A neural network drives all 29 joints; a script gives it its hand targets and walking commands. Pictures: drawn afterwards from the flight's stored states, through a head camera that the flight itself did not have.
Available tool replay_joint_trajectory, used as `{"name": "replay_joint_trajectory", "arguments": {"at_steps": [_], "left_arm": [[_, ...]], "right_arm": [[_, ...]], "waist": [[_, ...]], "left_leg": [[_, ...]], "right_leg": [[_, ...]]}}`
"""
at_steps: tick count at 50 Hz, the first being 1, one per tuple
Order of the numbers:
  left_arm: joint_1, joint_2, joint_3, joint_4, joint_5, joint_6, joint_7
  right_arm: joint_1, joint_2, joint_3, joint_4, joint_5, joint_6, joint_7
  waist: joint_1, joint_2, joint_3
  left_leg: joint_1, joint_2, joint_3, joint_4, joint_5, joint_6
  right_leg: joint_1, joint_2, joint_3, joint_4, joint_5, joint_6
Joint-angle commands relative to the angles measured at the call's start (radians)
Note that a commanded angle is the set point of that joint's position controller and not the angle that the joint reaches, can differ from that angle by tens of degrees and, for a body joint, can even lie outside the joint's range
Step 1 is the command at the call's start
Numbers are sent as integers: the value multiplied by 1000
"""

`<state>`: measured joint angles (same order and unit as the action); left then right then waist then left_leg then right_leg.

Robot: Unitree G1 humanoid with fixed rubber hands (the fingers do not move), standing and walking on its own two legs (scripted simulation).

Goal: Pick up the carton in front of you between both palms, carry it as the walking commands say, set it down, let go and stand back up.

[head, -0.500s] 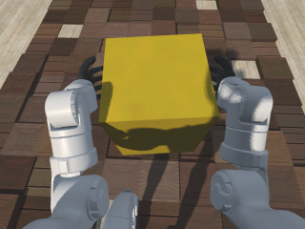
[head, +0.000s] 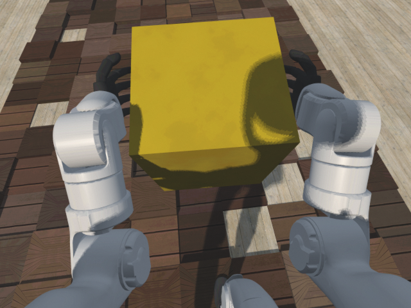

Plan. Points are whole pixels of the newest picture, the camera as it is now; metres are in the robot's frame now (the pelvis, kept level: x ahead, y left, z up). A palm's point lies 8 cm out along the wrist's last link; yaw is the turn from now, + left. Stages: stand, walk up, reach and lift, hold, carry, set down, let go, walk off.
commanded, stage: carry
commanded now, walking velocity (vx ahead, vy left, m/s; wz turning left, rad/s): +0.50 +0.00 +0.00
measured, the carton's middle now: (208, 120) +0.42 -0.03 +0.11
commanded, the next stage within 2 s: none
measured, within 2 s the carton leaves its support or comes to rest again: neither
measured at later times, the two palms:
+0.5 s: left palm (91, 31) +0.69 +0.21 +0.15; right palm (221, 17) +0.70 -0.09 +0.15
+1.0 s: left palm (115, 6) +0.95 +0.20 +0.08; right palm out of the picture +0.96 -0.10 +0.08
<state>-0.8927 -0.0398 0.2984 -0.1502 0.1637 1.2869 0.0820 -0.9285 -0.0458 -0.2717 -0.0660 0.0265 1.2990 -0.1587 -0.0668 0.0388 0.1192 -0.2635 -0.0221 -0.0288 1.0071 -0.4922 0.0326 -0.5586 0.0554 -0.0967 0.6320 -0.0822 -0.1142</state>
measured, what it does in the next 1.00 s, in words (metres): goes down: left foot 0.04 m lower, then right foot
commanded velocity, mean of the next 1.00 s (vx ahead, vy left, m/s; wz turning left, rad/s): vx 0.50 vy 0.00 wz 0.00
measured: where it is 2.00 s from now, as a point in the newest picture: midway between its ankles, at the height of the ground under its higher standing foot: (178, 126)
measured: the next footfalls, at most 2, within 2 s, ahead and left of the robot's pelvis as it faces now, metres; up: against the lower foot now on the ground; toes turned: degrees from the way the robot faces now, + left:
left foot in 0.44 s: +0.44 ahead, +0.09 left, -0.04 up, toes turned +1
right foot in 0.92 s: +0.70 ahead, -0.03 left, -0.05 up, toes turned -5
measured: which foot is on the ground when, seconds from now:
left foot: up 0.00-0.42, down 0.44-0.96, up 0.98-1.00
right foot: down 0.00-0.46, up 0.48-0.90, down 0.92-1.00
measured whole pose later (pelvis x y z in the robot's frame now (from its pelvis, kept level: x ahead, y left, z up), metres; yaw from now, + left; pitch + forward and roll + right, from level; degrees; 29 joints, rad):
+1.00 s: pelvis +0.60 +0.04 -0.03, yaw +2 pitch +5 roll -2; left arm -0.62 -0.08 0.21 0.04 0.12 1.16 0.13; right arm -0.62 0.00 -0.22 0.06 -0.04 1.18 -0.11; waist 0.01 0.03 -0.02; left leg -0.29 -0.05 0.05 1.05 -0.48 0.03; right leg -0.44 0.05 -0.17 0.51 -0.16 -0.10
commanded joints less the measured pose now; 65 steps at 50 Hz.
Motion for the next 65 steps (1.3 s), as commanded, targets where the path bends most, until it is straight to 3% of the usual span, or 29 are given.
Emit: {"name": "replay_joint_trajectory", "arguments": {"at_steps": [1, 3, 7, 10, 18, 20, 21, 22, 23, 24, 25, 27, 28, 29, 30, 32, 38, 43, 45, 46, 47, 48, 49, 50, 52, 55, 59, 61, 65], "left_arm": [[-541, -761, -601, 129, -399, 73, -171], [-678, -891, -633, 84, -501, 84, -198], [-826, -1050, -676, 31, -607, 71, -221], [-842, -1075, -682, 26, -637, 60, -223], [-707, -1055, -681, 191, -612, 24, -229], [-679, -1067, -679, 246, -603, 12, -232], [-674, -1075, -676, 272, -602, 6, -234], [-665, -1081, -676, 297, -599, 0, -234], [-679, -1097, -651, 310, -593, -4, -234], [-696, -1102, -642, 304, -584, -5, -234], [-680, -1125, -641, 323, -575, -10, -229], [-657, -1143, -646, 266, -553, -36, -217], [-636, -1151, -644, 244, -539, -48, -206], [-596, -1135, -647, 241, -518, -56, -192], [-547, -1164, -650, 233, -507, -65, -180], [-473, -1141, -653, 214, -468, -86, -154], [-405, -1072, -723, 111, -417, -140, -118], [-370, -1021, -781, 56, -439, -124, -121], [-343, -1008, -789, 80, -447, -114, -137], [-325, -1007, -786, 102, -447, -112, -148], [-317, -1004, -779, 121, -447, -116, -160], [-296, -1015, -769, 149, -451, -120, -170], [-288, -991, -754, 177, -453, -123, -176], [-282, -1019, -773, 189, -476, -126, -185], [-424, -1093, -825, 103, -554, -135, -204], [-571, -1132, -865, 35, -657, -131, -219], [-569, -1069, -823, 44, -662, -107, -217], [-551, -1022, -792, 55, -646, -85, -211], [-497, -935, -715, 132, -585, -32, -191]], "right_arm": [[-700, 956, 655, 9, 389, 70, 259], [-700, 1008, 603, 31, 341, 78, 250], [-668, 1054, 560, 42, 255, 53, 217], [-613, 1026, 538, 59, 186, 29, 189], [-544, 967, 538, 128, 141, 17, 191], [-550, 975, 531, 164, 154, 15, 211], [-535, 983, 525, 193, 161, 12, 221], [-518, 984, 517, 218, 169, 8, 232], [-514, 973, 505, 243, 163, -1, 238], [-485, 999, 503, 278, 176, -14, 244], [-462, 1032, 505, 277, 192, -25, 253], [-551, 1136, 566, 160, 271, -46, 273], [-618, 1184, 605, 102, 318, -55, 280], [-635, 1229, 624, 77, 355, -60, 287], [-648, 1225, 646, 41, 372, -71, 289], [-622, 1257, 680, 11, 406, -87, 297], [-556, 1209, 741, -61, 424, -135, 315], [-444, 1133, 768, -69, 401, -128, 300], [-377, 1108, 761, -22, 372, -124, 299], [-354, 1097, 758, 4, 359, -124, 300], [-351, 1099, 758, 25, 350, -125, 303], [-389, 1102, 763, 21, 348, -127, 309], [-368, 1125, 755, 64, 350, -121, 309], [-354, 1111, 737, 63, 337, -128, 303], [-428, 1122, 731, 10, 323, -140, 284], [-410, 1088, 688, -12, 275, -143, 243], [-429, 1020, 678, -40, 249, -124, 209], [-461, 992, 683, -58, 263, -104, 200], [-483, 947, 669, -18, 291, -46, 201]], "waist": [[120, -207, -691], [104, -86, -648], [133, -109, -647], [158, -125, -657], [191, -159, -573], [163, -131, -570], [120, -106, -586], [77, -76, -600], [62, 32, -682], [-1, 245, -742], [-5, 190, -748], [2, -4, -645], [16, 0, -610], [15, 1, -565], [28, 84, -636], [28, 101, -656], [0, 71, -621], [-8, 87, -595], [8, 105, -629], [52, 95, -666], [109, 16, -705], [146, -113, -737], [148, -312, -794], [165, -243, -811], [151, -69, -685], [104, -47, -602], [121, -126, -532], [125, -186, -523], [75, -200, -547]], "left_leg": [[-410, 9, -46, 344, 59, 9], [-394, 37, -30, 219, 98, -2], [-386, 24, 19, 28, 130, -5], [-478, 13, 52, -60, 222, 10], [-333, -4, 97, -523, 623, 35], [-160, -2, 112, -645, 693, 61], [8, -9, 155, -705, 753, 64], [189, 29, 148, -691, 785, 59], [525, 205, -74, -532, 989, 162], [723, 392, -384, -515, 1092, 301], [717, 395, -418, -523, 981, 297], [515, 317, -310, -615, 818, 191], [452, 292, -279, -654, 805, 153], [389, 244, -227, -654, 936, 88], [436, 266, -235, -641, 929, 116], [488, 248, -191, -608, 1011, 107], [562, 230, -130, -586, 1159, 112], [557, 180, -35, -511, 1281, 103], [479, 161, 27, -391, 1413, 75], [397, 149, 73, -273, 1366, 50], [183, 124, 89, -96, 1162, 1], [-94, 71, 99, 65, 559, -11], [-481, -61, 57, 403, -128, -77], [-575, -16, -12, 529, -96, -40], [-608, 36, -11, 459, 4, 2], [-545, 67, 22, 352, 67, 8], [-488, 72, 106, 54, 69, -9], [-376, 52, 138, -109, 260, 4], [-117, -38, 238, -420, 383, 17]], "right_leg": [[800, -361, 575, -228, 101, -138], [729, -324, 471, -233, 293, -70], [753, -291, 359, -228, 469, -40], [840, -285, 316, -190, 602, -53], [798, -218, 183, -111, 528, -54], [724, -197, 135, -17, 551, -13], [643, -173, 90, 79, 545, 17], [506, -140, 62, 204, 403, 36], [195, -88, 59, 360, 94, 87], [-98, 28, 38, 638, -475, 128], [-174, 8, 100, 730, -501, 107], [-124, -62, 116, 542, -357, 99], [-92, -73, 109, 451, -322, 104], [-28, -60, 79, 386, -312, 110], [-34, -48, 75, 373, -299, 108], [-92, -57, 66, 364, -240, 104], [-228, -54, 10, 237, -85, 84], [-103, -6, -65, -20, 36, 51], [115, 39, -114, -125, 91, 27], [306, 37, -115, -223, 171, 19], [591, -53, -29, -248, 279, -14], [862, -263, 196, -153, 642, -61], [1160, -473, 511, -83, 876, -260], [1126, -462, 556, -134, 594, -292], [906, -387, 467, -222, 261, -202], [676, -342, 381, -278, 21, -144], [547, -302, 229, -298, 154, -126], [514, -262, 130, -255, 317, -78], [522, -228, 9, -74, 608, 6]]}}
